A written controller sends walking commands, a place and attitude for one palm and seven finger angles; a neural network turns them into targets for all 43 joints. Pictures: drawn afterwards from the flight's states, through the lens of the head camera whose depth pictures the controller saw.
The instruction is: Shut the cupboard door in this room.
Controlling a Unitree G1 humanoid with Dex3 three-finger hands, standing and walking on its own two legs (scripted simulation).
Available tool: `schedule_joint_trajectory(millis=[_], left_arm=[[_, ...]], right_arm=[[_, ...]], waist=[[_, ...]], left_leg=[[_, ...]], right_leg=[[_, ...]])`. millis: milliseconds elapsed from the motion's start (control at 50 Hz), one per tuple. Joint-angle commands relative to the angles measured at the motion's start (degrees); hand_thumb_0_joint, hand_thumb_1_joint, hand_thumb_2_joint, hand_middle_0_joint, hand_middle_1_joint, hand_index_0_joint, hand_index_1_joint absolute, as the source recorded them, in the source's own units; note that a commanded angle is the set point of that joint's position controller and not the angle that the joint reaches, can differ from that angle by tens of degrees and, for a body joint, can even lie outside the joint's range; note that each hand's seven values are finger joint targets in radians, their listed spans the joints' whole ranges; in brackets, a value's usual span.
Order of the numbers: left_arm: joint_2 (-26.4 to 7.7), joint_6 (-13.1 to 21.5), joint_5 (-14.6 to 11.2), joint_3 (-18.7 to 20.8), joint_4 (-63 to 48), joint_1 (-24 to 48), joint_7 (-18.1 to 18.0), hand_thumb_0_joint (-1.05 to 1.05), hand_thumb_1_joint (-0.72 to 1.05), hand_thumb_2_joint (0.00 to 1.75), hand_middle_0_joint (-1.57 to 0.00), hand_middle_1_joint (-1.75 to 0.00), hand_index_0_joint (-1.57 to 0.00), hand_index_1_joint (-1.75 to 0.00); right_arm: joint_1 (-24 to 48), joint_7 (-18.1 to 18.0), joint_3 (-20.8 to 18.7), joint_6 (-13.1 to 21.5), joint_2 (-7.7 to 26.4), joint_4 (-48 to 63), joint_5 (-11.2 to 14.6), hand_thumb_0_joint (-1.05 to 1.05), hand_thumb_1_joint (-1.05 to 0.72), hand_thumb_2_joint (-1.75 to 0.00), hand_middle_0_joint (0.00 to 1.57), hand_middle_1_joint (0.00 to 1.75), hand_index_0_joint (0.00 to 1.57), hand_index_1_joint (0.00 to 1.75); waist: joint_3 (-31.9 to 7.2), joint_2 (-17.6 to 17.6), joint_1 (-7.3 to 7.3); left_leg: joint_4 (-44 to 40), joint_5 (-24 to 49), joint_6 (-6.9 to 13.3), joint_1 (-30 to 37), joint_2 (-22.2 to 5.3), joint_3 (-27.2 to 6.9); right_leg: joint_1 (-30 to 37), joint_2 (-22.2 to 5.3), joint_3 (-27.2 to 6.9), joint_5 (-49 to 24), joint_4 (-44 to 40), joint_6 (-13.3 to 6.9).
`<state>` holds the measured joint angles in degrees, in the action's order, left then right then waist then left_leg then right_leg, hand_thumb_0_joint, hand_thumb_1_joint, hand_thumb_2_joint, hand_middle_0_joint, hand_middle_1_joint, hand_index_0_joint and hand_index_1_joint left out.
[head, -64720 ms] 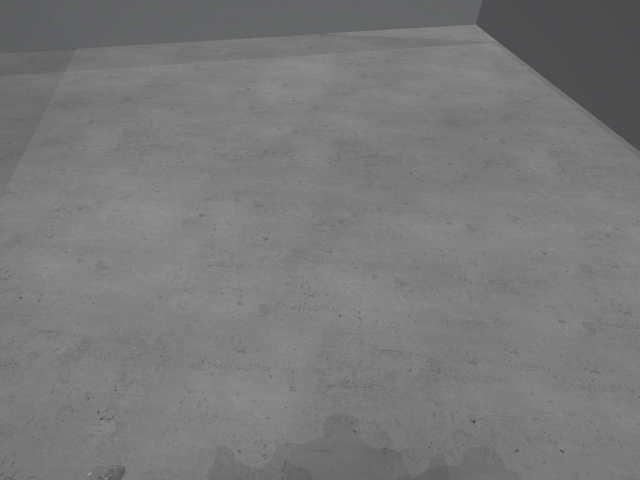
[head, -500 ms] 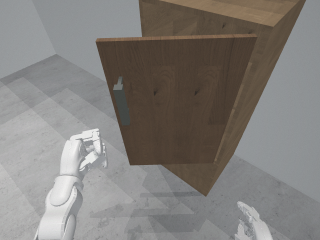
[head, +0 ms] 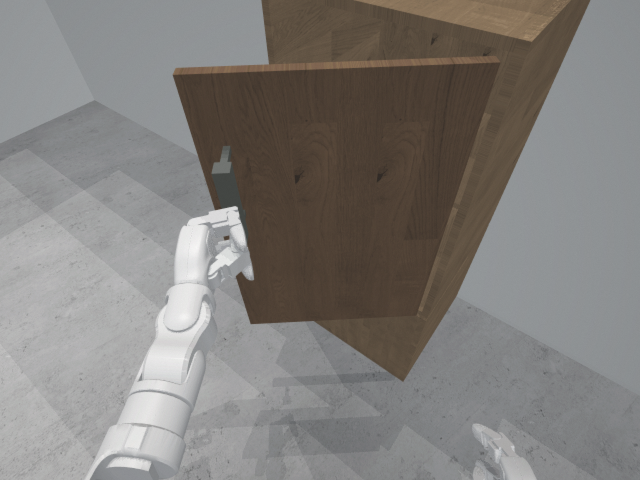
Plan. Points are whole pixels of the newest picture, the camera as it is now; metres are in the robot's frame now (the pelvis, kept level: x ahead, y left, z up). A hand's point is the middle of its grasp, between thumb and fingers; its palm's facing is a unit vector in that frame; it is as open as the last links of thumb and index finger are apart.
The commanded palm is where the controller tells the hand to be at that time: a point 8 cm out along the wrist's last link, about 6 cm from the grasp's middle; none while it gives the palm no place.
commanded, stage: bring the fist close to the handle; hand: left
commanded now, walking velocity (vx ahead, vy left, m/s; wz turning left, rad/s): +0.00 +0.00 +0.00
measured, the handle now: (233, 196) +0.47 +0.15 +0.10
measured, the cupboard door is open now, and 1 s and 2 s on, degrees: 40 36 23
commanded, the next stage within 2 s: push the door shut along its arc in 0.44 s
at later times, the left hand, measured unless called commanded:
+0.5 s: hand (253, 248) +0.37 +0.10 +0.10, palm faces +0.09 -1.00 -0.02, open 3.1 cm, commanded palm +0.35 +0.15 +0.10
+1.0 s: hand (252, 222) +0.42 +0.11 +0.10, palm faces -0.02 -1.00 -0.02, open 3.0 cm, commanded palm +0.41 +0.15 +0.10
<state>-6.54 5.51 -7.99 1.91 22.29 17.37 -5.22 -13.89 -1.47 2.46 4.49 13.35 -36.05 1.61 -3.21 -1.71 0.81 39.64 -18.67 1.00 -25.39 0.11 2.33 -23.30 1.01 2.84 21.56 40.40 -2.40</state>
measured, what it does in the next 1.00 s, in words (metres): stands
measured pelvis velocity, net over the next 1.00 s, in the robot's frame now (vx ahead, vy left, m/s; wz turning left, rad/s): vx -0.01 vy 0.00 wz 0.00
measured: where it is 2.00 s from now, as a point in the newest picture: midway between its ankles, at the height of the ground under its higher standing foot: outside the picture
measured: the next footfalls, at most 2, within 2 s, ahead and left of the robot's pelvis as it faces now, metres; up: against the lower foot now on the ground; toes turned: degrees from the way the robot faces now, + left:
none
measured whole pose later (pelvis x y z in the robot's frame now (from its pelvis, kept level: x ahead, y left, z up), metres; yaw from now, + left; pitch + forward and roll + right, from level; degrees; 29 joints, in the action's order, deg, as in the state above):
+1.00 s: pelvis -0.01 +0.00 +0.00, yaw +0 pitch +8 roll +0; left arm -10.7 15.7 -8.6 6.2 49.3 36.9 2.1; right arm -17.2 -1.1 0.6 2.6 14.6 -38.8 2.1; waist -3.6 -1.6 2.7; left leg 40.8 -18.2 1.3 -30.4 0.1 2.2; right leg -28.1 1.0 3.0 21.0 41.4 -2.3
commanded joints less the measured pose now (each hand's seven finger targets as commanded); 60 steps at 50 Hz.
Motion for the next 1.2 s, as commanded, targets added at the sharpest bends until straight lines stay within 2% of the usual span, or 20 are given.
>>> schedule_joint_trajectory(millis=[0,80,160,200,260,340,360,380,440,460,520,580,620,660,720,800,860,920,960,1180], left_arm=[[-5.3,6.2,0.1,2.6,-9.8,25.7,-0.8,0.0,0.9,0.9,-1.3,-1.5,-1.3,-1.5],[-4.9,7.5,0.5,3.2,-6.7,22.6,-1.0,0.0,0.9,0.9,-1.3,-1.5,-1.3,-1.5],[-6.7,7.9,0.5,5.2,-7.0,18.7,-0.9,0.0,0.9,0.9,-1.3,-1.5,-1.3,-1.5],[-4.4,8.0,0.5,2.6,-9.4,19.0,-0.7,0.0,0.9,0.9,-1.3,-1.5,-1.3,-1.5],[-6.4,8.3,0.6,4.1,-10.0,20.3,-1.3,0.0,0.9,0.9,-1.3,-1.5,-1.3,-1.5],[-5.8,9.2,0.5,3.0,-10.4,23.6,-1.2,0.0,0.9,0.9,-1.3,-1.5,-1.3,-1.5],[-6.6,9.5,0.5,3.2,-9.9,25.1,-1.2,0.0,0.9,0.9,-1.3,-1.5,-1.3,-1.5],[-7.1,9.7,0.5,3.9,-9.2,25.0,-1.2,0.0,0.9,0.9,-1.3,-1.5,-1.3,-1.5],[-4.5,9.6,0.1,1.7,-7.2,24.6,-0.4,0.0,0.9,0.9,-1.3,-1.5,-1.3,-1.5],[-6.7,9.6,0.1,3.9,-5.6,24.1,-0.5,0.0,0.9,0.9,-1.3,-1.5,-1.3,-1.5],[-5.5,9.2,-0.3,2.8,-4.7,25.3,0.3,0.0,0.9,0.9,-1.3,-1.5,-1.3,-1.5],[-8.1,9.6,0.0,4.3,-2.3,28.6,1.0,0.0,0.9,0.9,-1.3,-1.5,-1.3,-1.5],[-8.5,10.5,0.0,4.2,-1.3,33.7,1.8,0.0,0.9,0.9,-1.3,-1.5,-1.3,-1.5],[-11.7,11.5,-0.4,7.2,1.0,34.9,2.5,0.0,0.9,0.9,-1.3,-1.5,-1.3,-1.5],[-10.5,12.4,-0.7,6.1,3.6,34.6,4.9,0.0,0.9,0.9,-1.3,-1.5,-1.3,-1.5],[-8.5,12.6,-1.1,3.6,8.4,40.7,7.0,0.0,0.9,0.9,-1.3,-1.5,-1.3,-1.5],[-11.1,13.1,-1.1,5.7,11.6,44.0,7.3,0.0,0.9,0.9,-1.3,-1.5,-1.3,-1.5],[-9.4,14.1,-1.0,4.1,13.6,48.8,8.1,0.0,0.9,0.9,-1.3,-1.5,-1.3,-1.5],[-11.5,14.9,-0.8,5.5,16.0,50.8,8.3,0.0,0.9,0.9,-1.3,-1.5,-1.3,-1.5],[-14.1,17.8,-0.6,6.6,26.9,60.7,11.5,0.0,0.9,0.9,-1.3,-1.5,-1.3,-1.5]], right_arm=[[2.3,0.1,-3.2,2.5,6.7,7.1,-0.4,0.0,-0.9,-0.9,0.2,0.3,0.2,0.3],[1.3,0.7,-3.7,2.1,6.7,7.2,-0.4,0.0,-0.9,-0.9,0.2,0.3,0.2,0.3],[0.8,1.0,-4.1,1.2,7.0,7.9,-0.4,0.0,-0.9,-0.9,0.2,0.3,0.2,0.3],[1.4,1.2,-4.0,1.0,6.8,8.6,-0.3,0.0,-0.9,-0.9,0.2,0.3,0.2,0.3],[1.4,0.8,-4.1,0.6,7.0,8.3,-0.4,0.0,-0.9,-0.9,0.2,0.3,0.2,0.3],[2.3,0.4,-3.8,0.8,6.6,7.7,-0.3,0.0,-0.9,-0.9,0.2,0.3,0.2,0.3],[1.9,0.2,-3.8,0.8,6.8,7.3,-0.3,0.0,-0.9,-0.9,0.2,0.3,0.2,0.3],[2.3,0.1,-3.8,0.8,6.7,7.1,-0.2,0.0,-0.9,-0.9,0.2,0.3,0.2,0.3],[2.4,0.3,-3.6,1.1,6.5,7.1,-0.2,0.0,-0.9,-0.9,0.2,0.3,0.2,0.3],[1.8,0.1,-3.8,0.9,6.8,6.8,-0.2,0.0,-0.9,-0.9,0.2,0.3,0.2,0.3],[2.3,0.2,-3.5,0.8,6.7,7.2,-0.1,0.0,-0.9,-0.9,0.2,0.3,0.2,0.3],[2.1,0.0,-3.4,0.6,6.9,6.8,0.1,0.0,-0.9,-0.9,0.2,0.3,0.2,0.3],[2.0,-0.2,-3.4,0.6,6.9,6.3,0.1,0.0,-0.9,-0.9,0.2,0.3,0.2,0.3],[1.0,-0.5,-3.6,0.5,7.3,5.7,-0.1,0.0,-0.9,-0.9,0.2,0.3,0.2,0.3],[0.4,-0.2,-3.7,0.7,7.0,5.7,0.2,0.0,-0.9,-0.9,0.2,0.3,0.2,0.3],[-1.4,0.1,-4.0,0.6,7.6,4.8,0.6,0.0,-0.9,-0.9,0.2,0.3,0.2,0.3],[-2.9,0.0,-4.4,0.5,8.3,4.3,0.3,0.0,-0.9,-0.9,0.2,0.3,0.2,0.3],[-4.0,0.2,-4.6,0.7,8.2,3.5,0.3,0.0,-0.9,-0.9,0.2,0.3,0.2,0.3],[-5.3,0.2,-4.7,0.6,8.9,2.9,0.1,0.0,-0.9,-0.9,0.2,0.3,0.2,0.3],[-9.6,0.8,-5.2,1.0,10.2,0.8,-0.1,0.0,-0.9,-0.9,0.2,0.3,0.2,0.3]], waist=[[-16.0,3.6,0.99],[-17.6,2.8,-0.16],[-17.4,6.0,-0.94],[-16.0,4.9,-0.45],[-14.5,5.4,-0.16],[-14.5,3.7,0.8],[-14.0,5.4,1.22],[-13.9,3.9,0.9],[-14.0,3.6,1.0],[-14.2,5.8,0.79],[-13.8,5.3,0.88],[-12.6,5.7,1.59],[-13.1,4.8,2.35],[-15.2,6.1,1.84],[-17.7,2.0,1.42],[-15.6,3.7,3.58],[-17.1,4.2,3.89],[-18.6,3.3,4.73],[-19.4,2.7,4.84],[-21.2,2.1,7.38]], left_leg=[[-3.1,12.6,0.6,9.4,-0.1,-1.9],[-3.1,14.7,0.5,9.7,-0.2,-1.5],[-3.6,15.6,0.7,8.4,-0.2,-0.9],[-3.9,15.0,0.9,8.7,-0.1,-0.5],[-4.3,12.3,1.0,8.6,-0.1,-0.6],[-4.3,9.9,1.1,9.1,0.2,-0.4],[-4.5,9.3,1.2,8.9,0.0,-0.7],[-4.5,8.9,1.1,8.9,0.1,-0.6],[-4.5,9.0,1.1,9.1,0.3,-0.8],[-4.6,9.1,1.1,8.7,0.1,-1.0],[-4.7,8.6,1.1,8.1,0.4,-0.8],[-4.5,7.6,1.2,7.4,0.4,-0.8],[-4.2,7.3,1.2,7.4,0.5,-1.0],[-3.9,8.0,1.3,7.2,0.4,-1.2],[-3.3,11.1,1.0,7.8,0.7,-1.0],[-3.0,10.4,1.0,8.0,0.4,-1.8],[-2.5,10.2,1.2,7.9,0.3,-2.1],[-2.1,10.4,1.0,8.6,0.3,-2.7],[-1.8,11.1,0.9,8.7,0.2,-3.1],[-0.3,9.4,0.7,7.5,-0.1,-4.3]], right_leg=[[2.7,-0.7,-2.6,-19.2,-6.0,1.8],[3.7,-0.5,-2.3,-21.6,-5.4,1.6],[6.1,-0.6,-2.7,-24.4,-5.7,1.9],[5.5,-0.7,-2.8,-24.3,-6.3,2.0],[4.7,-0.6,-3.0,-20.2,-7.5,2.2],[3.7,-0.8,-3.8,-17.7,-8.5,2.3],[3.7,-0.7,-3.8,-16.5,-8.7,2.5],[3.3,-0.8,-4.1,-16.1,-8.9,2.4],[3.2,-0.8,-3.8,-16.5,-8.7,2.3],[3.7,-0.8,-3.8,-16.4,-8.8,2.4],[3.7,-1.1,-4.0,-16.3,-9.1,2.5],[2.9,-1.2,-4.6,-15.6,-9.5,2.7],[2.2,-1.2,-4.8,-15.3,-9.2,2.6],[3.6,-1.1,-5.0,-16.5,-8.6,2.7],[4.3,-1.0,-4.5,-21.5,-6.7,2.1],[0.0,-0.4,-3.3,-19.7,-6.5,2.1],[-0.5,-0.2,-3.2,-18.7,-6.2,2.1],[-2.5,0.1,-2.7,-18.2,-5.2,1.8],[-3.1,0.2,-2.4,-18.0,-4.6,1.6],[-8.5,1.0,-2.1,-14.5,-3.2,1.3]])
